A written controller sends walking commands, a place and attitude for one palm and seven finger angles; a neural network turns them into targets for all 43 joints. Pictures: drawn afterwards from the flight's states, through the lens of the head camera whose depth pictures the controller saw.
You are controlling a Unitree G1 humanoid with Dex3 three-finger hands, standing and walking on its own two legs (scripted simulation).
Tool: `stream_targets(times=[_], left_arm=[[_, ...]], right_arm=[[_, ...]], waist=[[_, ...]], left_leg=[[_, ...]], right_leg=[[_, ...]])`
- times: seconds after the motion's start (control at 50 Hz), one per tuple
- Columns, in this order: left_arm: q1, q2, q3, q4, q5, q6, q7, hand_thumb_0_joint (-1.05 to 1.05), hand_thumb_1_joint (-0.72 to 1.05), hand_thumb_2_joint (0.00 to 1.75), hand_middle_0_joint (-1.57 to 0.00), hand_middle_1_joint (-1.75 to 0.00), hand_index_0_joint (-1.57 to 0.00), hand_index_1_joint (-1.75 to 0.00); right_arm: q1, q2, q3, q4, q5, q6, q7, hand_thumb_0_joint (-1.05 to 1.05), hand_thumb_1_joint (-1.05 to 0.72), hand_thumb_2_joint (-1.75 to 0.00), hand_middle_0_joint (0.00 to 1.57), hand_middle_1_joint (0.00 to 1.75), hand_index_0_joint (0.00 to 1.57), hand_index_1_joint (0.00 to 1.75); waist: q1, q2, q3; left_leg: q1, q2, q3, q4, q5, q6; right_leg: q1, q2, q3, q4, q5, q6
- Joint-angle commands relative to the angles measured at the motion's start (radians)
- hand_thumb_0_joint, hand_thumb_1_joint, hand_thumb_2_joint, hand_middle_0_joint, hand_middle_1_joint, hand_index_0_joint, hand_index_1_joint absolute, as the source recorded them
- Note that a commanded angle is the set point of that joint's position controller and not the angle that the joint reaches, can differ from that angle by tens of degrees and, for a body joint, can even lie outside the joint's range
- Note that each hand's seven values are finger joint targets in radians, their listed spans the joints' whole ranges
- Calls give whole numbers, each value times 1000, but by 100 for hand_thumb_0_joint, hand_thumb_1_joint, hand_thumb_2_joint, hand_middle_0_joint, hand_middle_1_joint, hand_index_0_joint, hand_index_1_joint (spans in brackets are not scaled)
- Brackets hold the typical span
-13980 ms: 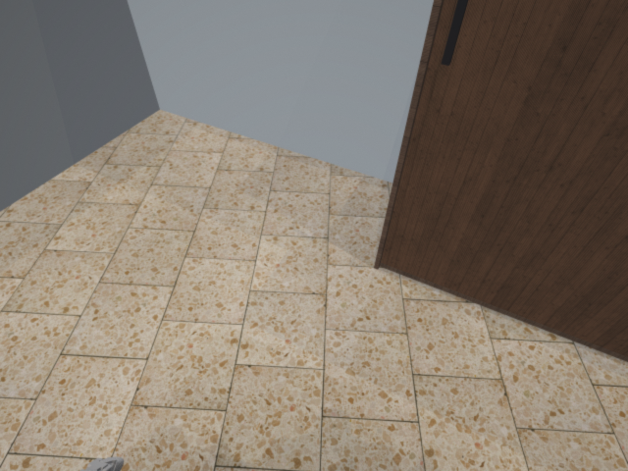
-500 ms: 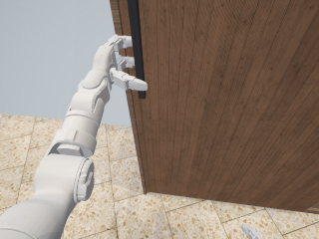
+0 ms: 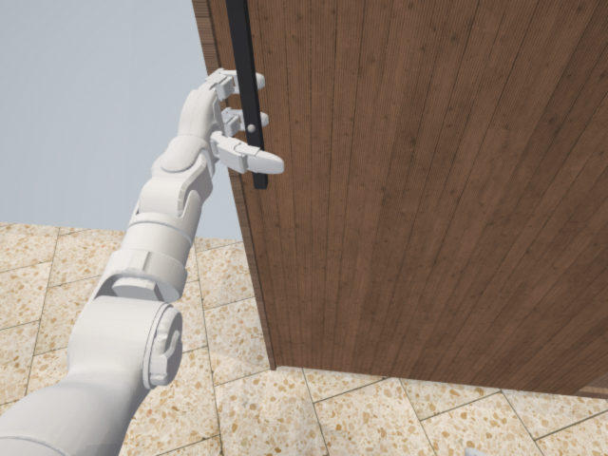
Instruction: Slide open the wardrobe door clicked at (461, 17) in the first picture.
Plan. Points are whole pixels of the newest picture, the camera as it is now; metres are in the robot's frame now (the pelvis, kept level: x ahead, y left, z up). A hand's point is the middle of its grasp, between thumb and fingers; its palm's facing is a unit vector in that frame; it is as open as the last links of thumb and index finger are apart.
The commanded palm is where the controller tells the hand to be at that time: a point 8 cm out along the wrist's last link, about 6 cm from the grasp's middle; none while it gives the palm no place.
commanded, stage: slide the fingers in behind the handle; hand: left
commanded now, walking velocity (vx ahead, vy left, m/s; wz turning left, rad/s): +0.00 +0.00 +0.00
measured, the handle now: (252, 90) +0.51 +0.07 +0.25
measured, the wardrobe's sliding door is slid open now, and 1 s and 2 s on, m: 0.00 0.00 0.00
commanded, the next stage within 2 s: grip the handle and tug to test in 0.52 s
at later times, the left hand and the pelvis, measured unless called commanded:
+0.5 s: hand (259, 128) +0.46 +0.06 +0.22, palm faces -0.12 -0.99 +0.00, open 13.6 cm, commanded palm +0.45 +0.12 +0.23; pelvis +0.00 +0.00 +0.00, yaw +0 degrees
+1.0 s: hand (257, 126) +0.46 +0.07 +0.22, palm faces -0.11 -0.99 +0.01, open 10.5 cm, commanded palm +0.44 +0.13 +0.23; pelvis +0.00 +0.01 +0.00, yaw +0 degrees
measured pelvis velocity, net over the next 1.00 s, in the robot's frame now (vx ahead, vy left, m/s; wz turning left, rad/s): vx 0.00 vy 0.01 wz -0.01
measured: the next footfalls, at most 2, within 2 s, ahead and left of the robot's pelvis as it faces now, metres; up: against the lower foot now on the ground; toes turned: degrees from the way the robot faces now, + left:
none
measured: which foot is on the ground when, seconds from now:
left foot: down 0.00-1.00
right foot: down 0.00-1.00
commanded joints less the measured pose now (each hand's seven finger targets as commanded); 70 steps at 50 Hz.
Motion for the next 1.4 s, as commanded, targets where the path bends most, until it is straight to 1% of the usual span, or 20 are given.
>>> stream_targets(times=[0.0, 0.16, 0.18, 0.38, 0.46, 0.56, 0.6, 0.66, 0.7, 0.78, 0.86, 0.9, 0.94, 1.0, 1.12, 1.14, 1.18, 1.2, 1.28, 1.38], left_arm=[[-562, 114, 0, -218, -17, -52, 3, 0, -50, 30, -30, -120, -30, -120], [-630, 166, 48, -189, 4, -77, 46, 0, -50, 30, -30, -120, -30, -120], [-628, 137, 22, -192, 8, -81, 41, 0, -50, 30, -30, -120, -30, -120], [-674, 146, 27, -107, 8, -90, 33, 0, -50, 30, -30, -120, -30, -120], [-646, 163, 48, -132, 3, -108, 32, 0, -50, 30, -30, -120, -30, -120], [-666, 151, 31, -116, 4, -110, 29, 0, -50, 30, -30, -120, -30, -120], [-637, 194, 63, -127, 7, -114, 35, 0, -50, 30, -30, -120, -30, -120], [-643, 174, 51, -124, 3, -111, 30, 0, -36, 36, -32, -122, -32, -122], [-623, 182, 55, -130, 6, -115, 33, 0, -27, 40, -32, -123, -32, -123], [-645, 135, 12, -162, 11, -113, 28, 0, -8, 48, -35, -126, -35, -126], [-604, 127, 18, -179, 0, -99, 26, 0, 11, 56, -36, -129, -36, -129], [-576, 173, 57, -161, 0, -90, 31, 0, 20, 60, -38, -130, -38, -130], [-595, 165, 48, -193, 3, -84, 29, 0, 29, 64, -38, -131, -38, -131], [-556, 172, 49, -195, 7, -83, 26, 0, 43, 70, -40, -133, -40, -133], [-565, 124, 6, -260, -7, -67, 6, 0, 71, 82, -43, -137, -43, -137], [-532, 136, 30, -245, -12, -58, 6, 0, 76, 84, -44, -138, -44, -138], [-556, 131, 16, -240, -11, -45, 3, 0, 85, 88, -44, -139, -44, -139], [-553, 135, 17, -251, -10, -47, 9, 0, 90, 90, -45, -140, -45, -140], [-595, 116, 6, -226, -6, -38, 24, 0, 90, 90, -45, -140, -45, -140], [-569, 167, 54, -206, -2, -45, 30, 0, 90, 90, -45, -140, -45, -140]], right_arm=[[-64, -116, -38, -127, 3, -51, -9, 0, -90, -90, 20, 30, 20, 30], [-53, -111, -31, -114, -8, -50, -8, 0, -90, -90, 20, 30, 20, 30], [-55, -108, -30, -118, -7, -49, -7, 0, -90, -90, 20, 30, 20, 30], [-36, -112, -26, -108, -6, -50, -13, 0, -90, -90, 20, 30, 20, 30], [-32, -113, -32, -112, -7, -59, -11, 0, -90, -90, 20, 30, 20, 30], [-28, -117, -31, -107, -4, -61, -11, 0, -90, -90, 20, 30, 20, 30], [-27, -119, -37, -112, -6, -60, -12, 0, -90, -90, 20, 30, 20, 30], [-27, -117, -33, -107, -4, -64, -11, 0, -90, -90, 20, 30, 20, 30], [-25, -120, -37, -114, -4, -62, -12, 0, -90, -90, 20, 30, 20, 30], [-31, -114, -35, -111, -2, -70, -10, 0, -90, -90, 20, 30, 20, 30], [-35, -115, -36, -115, -1, -72, -8, 0, -90, -90, 20, 30, 20, 30], [-30, -122, -39, -115, -4, -63, -10, 0, -90, -90, 20, 30, 20, 30], [-44, -117, -35, -119, -3, -64, -9, 0, -90, -90, 20, 30, 20, 30], [-40, -121, -39, -125, -4, -54, -10, 0, -90, -90, 20, 30, 20, 30], [-68, -112, -35, -135, 3, -56, -9, 0, -90, -90, 20, 30, 20, 30], [-67, -112, -36, -134, 2, -55, -9, 0, -90, -90, 20, 30, 20, 30], [-68, -114, -34, -128, 3, -50, -10, 0, -90, -90, 20, 30, 20, 30], [-72, -115, -36, -132, 1, -47, -12, 0, -90, -90, 20, 30, 20, 30], [-75, -108, -29, -122, -1, -44, -12, 0, -90, -90, 20, 30, 20, 30], [-78, -107, -27, -125, -5, -34, -11, 0, -90, -90, 20, 30, 20, 30]], waist=[[-12, -104, -293], [-12, -101, -332], [-13, -99, -335], [-33, -91, -285], [-16, -97, -338], [-29, -96, -300], [-9, -76, -330], [-23, -107, -301], [-10, -102, -311], [-27, -74, -309], [-11, -81, -334], [-1, -105, -318], [-7, -79, -317], [0, -121, -320], [-10, -59, -310], [2, -86, -314], [-12, -106, -296], [-5, -75, -305], [-23, -96, -277], [-3, -109, -307]], left_leg=[[75, 4, 0, -38, 218, 30], [68, 1, 2, -35, 223, 29], [69, 2, 2, -35, 224, 28], [42, 2, -2, -38, 173, 28], [65, 5, -3, -31, 218, 25], [48, 5, -3, -41, 170, 28], [54, 5, -1, -39, 195, 27], [44, 8, 1, -41, 177, 27], [48, 9, -3, -46, 185, 26], [67, 12, -1, -42, 184, 23], [84, 12, -1, -40, 220, 20], [61, 9, 3, -46, 217, 24], [66, 8, 10, -42, 217, 26], [63, 10, 6, -48, 236, 26], [94, 7, 9, -38, 248, 26], [88, 6, 8, -36, 247, 27], [79, 7, 5, -38, 231, 27], [88, 5, 5, -39, 239, 27], [72, 4, -1, -34, 210, 28], [58, 1, 5, -33, 231, 28]], right_leg=[[140, -23, -17, -39, 226, 3], [149, -26, -6, -28, 238, 3], [148, -25, -9, -23, 240, 2], [110, -27, -9, -34, 191, 5], [134, -24, -11, -22, 228, 1], [111, -24, -9, -34, 178, 4], [145, -29, -10, -31, 194, 1], [121, -23, -10, -36, 188, 4], [141, -26, -13, -34, 182, 1], [109, -21, -11, -33, 185, 1], [126, -20, -14, -27, 219, -2], [156, -24, -14, -35, 218, 1], [143, -24, -7, -34, 231, 1], [175, -26, -16, -34, 242, 0], [146, -24, -12, -35, 263, -1], [152, -22, -13, -33, 263, -2], [137, -22, -15, -37, 246, 1], [151, -27, -15, -36, 244, -1], [115, -24, -15, -36, 220, 3], [155, -27, -10, -29, 251, 2]])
